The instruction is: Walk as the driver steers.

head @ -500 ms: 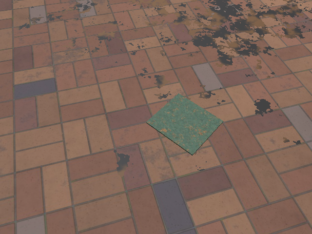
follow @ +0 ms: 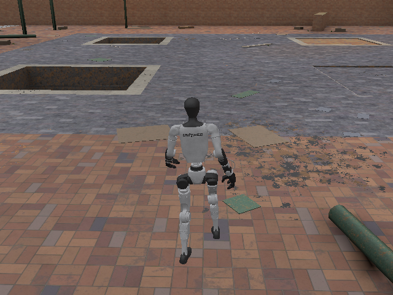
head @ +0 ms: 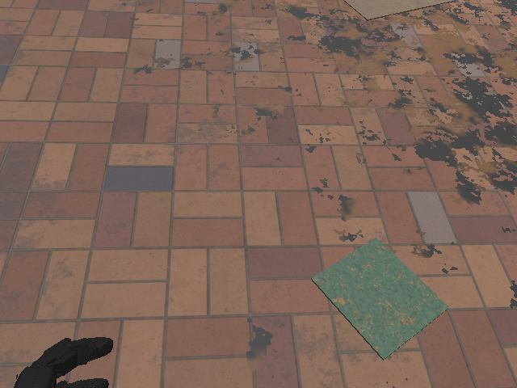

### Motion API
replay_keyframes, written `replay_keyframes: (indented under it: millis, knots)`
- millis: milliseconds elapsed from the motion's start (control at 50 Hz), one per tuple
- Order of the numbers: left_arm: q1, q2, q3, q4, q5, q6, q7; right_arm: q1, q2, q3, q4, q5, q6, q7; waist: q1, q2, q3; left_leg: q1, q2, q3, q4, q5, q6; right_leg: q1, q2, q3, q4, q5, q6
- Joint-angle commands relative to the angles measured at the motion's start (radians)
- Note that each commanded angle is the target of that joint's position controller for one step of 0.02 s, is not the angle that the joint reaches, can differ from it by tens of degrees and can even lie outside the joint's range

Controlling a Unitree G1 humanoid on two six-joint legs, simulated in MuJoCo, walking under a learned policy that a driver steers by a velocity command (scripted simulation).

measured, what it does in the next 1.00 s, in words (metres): walks ahead, turning right: right foot, then left foot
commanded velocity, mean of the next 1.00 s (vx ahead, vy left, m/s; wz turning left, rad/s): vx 0.96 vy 0.00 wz -0.57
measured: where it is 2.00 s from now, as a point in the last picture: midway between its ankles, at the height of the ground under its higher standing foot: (431, 151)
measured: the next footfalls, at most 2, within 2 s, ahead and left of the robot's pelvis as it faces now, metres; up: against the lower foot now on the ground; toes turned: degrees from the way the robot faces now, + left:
right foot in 0.12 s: +0.23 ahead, -0.15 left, +0.00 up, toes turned +3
left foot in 0.54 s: +0.65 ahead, +0.08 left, +0.00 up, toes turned -17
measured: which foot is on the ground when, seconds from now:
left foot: down 0.00-0.14, up 0.16-0.52, down 0.54-0.96, up 0.98-1.00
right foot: up 0.00-0.10, down 0.12-0.54, up 0.56-0.94, down 0.96-1.00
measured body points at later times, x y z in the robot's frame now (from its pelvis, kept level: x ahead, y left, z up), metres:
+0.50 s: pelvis +0.40 -0.04 -0.02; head +0.43 -0.05 +0.43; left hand +0.35 +0.23 -0.14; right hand +0.67 -0.28 -0.05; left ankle +0.61 +0.09 -0.73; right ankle +0.20 -0.15 -0.75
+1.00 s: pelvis +0.80 -0.21 -0.06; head +0.81 -0.25 +0.38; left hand +1.13 -0.11 -0.11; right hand +0.67 -0.47 -0.20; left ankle +0.67 +0.08 -0.65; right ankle +0.89 -0.31 -0.75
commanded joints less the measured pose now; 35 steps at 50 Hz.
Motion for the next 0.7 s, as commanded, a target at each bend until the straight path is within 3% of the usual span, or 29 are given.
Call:
replay_keyframes:
  millis: [20, 60, 80, 100, 120, 140, 160, 180, 200, 220, 240, 260, 280, 300, 360, 400, 460, 480, 500, 520, 540, 560, 580, 600, 620, 640, 660, 700]
  knots:
    - [-0.264, 0.062, -0.002, -0.147, -0.008, -0.038, -0.019, 0.07, -0.162, -0.042, -0.012, 0.007, -0.002, -0.003, -0.051, 0.172, 0.166, 0.043, 0.267, -0.188, -0.098, 0.091, 0.148, -0.133, -0.011, -0.019, -0.064, -0.055, -0.028]
    - [-0.215, 0.081, 0.002, -0.146, -0.009, -0.042, -0.024, 0.057, -0.174, -0.045, -0.005, 0.003, 0.007, -0.001, -0.014, 0.203, 0.141, 0.057, 0.279, -0.166, -0.061, 0.344, 0.134, -0.031, 0.008, -0.053, -0.09, -0.107, -0.06]
    - [-0.153, 0.104, 0.012, -0.136, -0.011, -0.041, -0.019, 0.037, -0.186, -0.046, -0.01, -0.005, 0.009, 0.001, 0.028, 0.214, 0.089, 0.041, 0.264, -0.134, 0.011, 0.609, 0.119, 0.099, 0.039, -0.085, -0.1, -0.126, -0.085]
    - [-0.013, 0.143, 0.032, -0.103, -0.012, -0.036, -0.008, 0.017, -0.186, -0.044, -0.015, -0.013, 0.01, 0.004, 0.104, 0.192, -0.021, 0.001, 0.22, -0.074, 0.176, 0.868, 0.094, 0.318, 0.057, -0.098, -0.096, -0.12, -0.126]
    - [0.243, 0.179, 0.047, -0.051, -0.009, -0.03, 0.005, -0.054, -0.183, -0.038, -0.043, -0.028, 0.006, 0.007, 0.235, 0.166, -0.176, -0.199, 0.179, -0.033, 0.44, 0.893, 0.062, 0.679, -0.018, -0.025, -0.032, -0.149, -0.183]
    - [0.478, 0.252, 0.066, -0.007, 0.011, -0.016, 0.015, -0.014, -0.093, -0.01, -0.069, -0.036, -0.015, 0.013, 0.278, -0.084, -0.38, -0.566, 0.057, 0.046, 0.864, 0.496, -0.006, 1.109, -0.256, 0.391, -0.048, -0.525, -0.313]
    - [0.541, 0.215, 0.051, 0.037, 0.005, -0.021, -0.003, -0.002, -0.061, 0.009, -0.075, 0.0, -0.042, 0.013, 0.258, -0.329, -0.399, -0.785, -0.022, 0.029, 1.051, -0.13, -0.022, 1.177, -0.365, 0.8, -0.244, -0.804, -0.36]
    - [0.466, 0.151, 0.031, 0.041, -0.002, -0.011, 0.0, -0.114, -0.132, -0.005, -0.094, 0.024, -0.062, 0.019, 0.259, -0.244, -0.166, -0.93, 0.057, 0.062, 1.106, -0.092, -0.005, 1.051, -0.334, 0.741, -0.289, -0.79, -0.334]
    - [0.439, 0.134, 0.024, 0.034, 0.013, 0.003, 0.004, -0.209, -0.13, 0.003, -0.109, 0.012, -0.08, 0.027, 0.254, -0.109, -0.053, -0.939, 0.095, 0.1, 1.096, -0.038, 0.004, 0.912, -0.292, 0.615, -0.293, -0.653, -0.33]
    - [0.405, 0.123, 0.018, 0.025, 0.029, 0.012, 0.001, -0.251, -0.111, 0.008, -0.12, -0.014, -0.096, 0.032, 0.214, -0.009, 0.02, -0.903, 0.113, 0.106, 1.02, 0.002, 0.002, 0.768, -0.25, 0.555, -0.323, -0.543, -0.327]
    - [0.367, 0.094, 0.007, 0.014, 0.037, 0.016, -0.002, -0.26, -0.107, 0.002, -0.123, -0.035, -0.098, 0.033, 0.166, 0.002, 0.057, -0.843, 0.133, 0.101, 0.946, 0.033, -0.006, 0.655, -0.205, 0.499, -0.356, -0.468, -0.321]
    - [0.338, 0.078, 0.0, 0.01, 0.033, 0.02, -0.001, -0.24, -0.093, 0.004, -0.123, -0.034, -0.095, 0.038, 0.122, -0.037, 0.083, -0.803, 0.141, 0.105, 0.897, 0.037, -0.022, 0.577, -0.179, 0.475, -0.387, -0.445, -0.334]
    - [0.324, 0.069, -0.002, 0.011, 0.018, 0.022, 0.002, -0.231, -0.086, 0.007, -0.121, -0.035, -0.091, 0.038, 0.099, -0.047, 0.106, -0.783, 0.15, 0.116, 0.842, 0.033, -0.042, 0.519, -0.164, 0.447, -0.41, -0.415, -0.341]
    - [0.321, 0.064, -0.003, 0.016, 0.004, 0.022, 0.008, -0.247, -0.083, 0.009, -0.129, -0.04, -0.087, 0.037, 0.084, -0.042, 0.135, -0.773, 0.158, 0.129, 0.783, 0.041, -0.064, 0.456, -0.154, 0.41, -0.425, -0.374, -0.34]
    - [0.302, 0.109, 0.011, 0.013, -0.009, 0.015, 0.032, -0.397, -0.069, 0.027, -0.188, -0.056, -0.101, 0.046, 0.093, -0.034, 0.19, -0.571, 0.118, 0.178, 0.479, 0.311, -0.111, 0.21, -0.073, 0.269, -0.449, -0.206, -0.297]
    - [0.359, 0.148, 0.025, 0.027, -0.02, 0.01, 0.038, -0.48, -0.066, 0.028, -0.205, -0.044, -0.11, 0.057, 0.124, -0.036, 0.17, -0.324, 0.065, 0.192, 0.342, 0.475, -0.127, 0.102, -0.073, 0.261, -0.485, -0.227, -0.272]
    - [0.421, 0.145, 0.026, 0.046, -0.035, 0.022, 0.04, -0.51, -0.133, -0.003, -0.208, -0.011, -0.102, 0.041, 0.128, -0.054, 0.153, -0.285, 0.06, 0.146, 0.226, 0.442, -0.13, 0.291, -0.111, 0.316, -0.407, -0.19, -0.23]
    - [0.438, 0.139, 0.024, 0.055, -0.031, 0.033, 0.04, -0.491, -0.154, -0.016, -0.206, -0.007, -0.101, 0.036, 0.112, -0.063, 0.131, -0.268, 0.053, 0.153, 0.212, 0.37, -0.117, 0.362, -0.12, 0.323, -0.333, -0.083, -0.211]
    - [0.448, 0.143, 0.024, 0.06, -0.018, 0.045, 0.037, -0.413, -0.186, -0.038, -0.195, -0.005, -0.099, 0.029, 0.065, -0.08, 0.069, -0.18, 0.033, 0.177, 0.213, 0.275, -0.094, 0.404, -0.102, 0.307, -0.192, 0.121, -0.185]
    - [0.428, 0.148, 0.021, 0.049, 0.0, 0.054, 0.032, -0.267, -0.213, -0.057, -0.175, -0.001, -0.094, 0.02, -0.026, -0.094, -0.039, 0.012, 0.06, 0.183, 0.248, 0.245, -0.069, 0.353, -0.058, 0.271, 0.032, 0.227, -0.146]
    - [0.401, 0.085, -0.003, 0.008, 0.034, 0.055, 0.027, -0.015, -0.265, -0.074, -0.143, -0.01, -0.081, 0.004, -0.129, -0.032, -0.24, 0.347, 0.23, 0.021, 0.313, 0.047, -0.014, 0.17, -0.013, 0.226, 0.381, 0.111, -0.118]
    - [0.582, -0.068, -0.052, -0.026, -0.025, 0.037, 0.021, 0.057, -0.359, -0.088, -0.097, -0.032, -0.072, 0.024, -0.01, 0.445, -0.491, 0.664, 0.518, -0.588, 0.119, -0.378, 0.159, -0.128, 0.077, 0.157, 0.772, -0.519, -0.083]
    - [0.514, 0.023, -0.042, -0.015, -0.064, 0.042, 0.034, 0.036, -0.26, -0.074, -0.107, -0.03, -0.066, 0.027, -0.045, 0.407, -0.392, 0.587, 0.491, -0.686, -0.003, -0.545, 0.126, -0.251, 0.001, 0.141, 0.893, -0.481, -0.09]
    - [0.378, 0.084, -0.026, -0.031, -0.057, 0.046, 0.038, -0.019, -0.2, -0.062, -0.095, -0.025, -0.058, 0.018, -0.066, 0.3, -0.193, 0.457, 0.456, -0.489, -0.002, -0.388, 0.086, -0.331, -0.035, 0.092, 0.917, -0.412, -0.091]
    - [0.293, 0.094, -0.024, -0.045, -0.033, 0.049, 0.037, -0.06, -0.177, -0.054, -0.08, -0.037, -0.049, 0.014, -0.05, 0.136, -0.085, 0.309, 0.427, -0.329, 0.011, -0.161, 0.072, -0.31, -0.083, 0.069, 0.89, -0.363, -0.091]
    - [0.235, 0.084, -0.02, -0.065, -0.011, 0.053, 0.029, -0.098, -0.149, -0.047, -0.065, -0.055, -0.044, 0.015, -0.018, 0.088, -0.005, 0.162, 0.39, -0.213, -0.008, -0.017, 0.071, -0.263, -0.111, 0.062, 0.84, -0.337, -0.096]
    - [0.24, 0.06, -0.019, -0.077, -0.019, 0.069, 0.018, -0.142, -0.122, -0.04, -0.052, -0.068, -0.046, 0.013, 0.034, 0.125, 0.036, 0.055, 0.371, -0.128, -0.031, 0.048, 0.07, -0.209, -0.144, 0.074, 0.815, -0.333, -0.095]
    - [0.223, 0.006, -0.029, -0.101, -0.039, 0.105, 0.009, -0.208, -0.083, -0.035, -0.027, -0.044, -0.05, 0.018, 0.086, 0.141, 0.104, -0.052, 0.366, 0.011, -0.088, 0.112, 0.059, -0.208, -0.183, 0.069, 0.777, -0.379, -0.094]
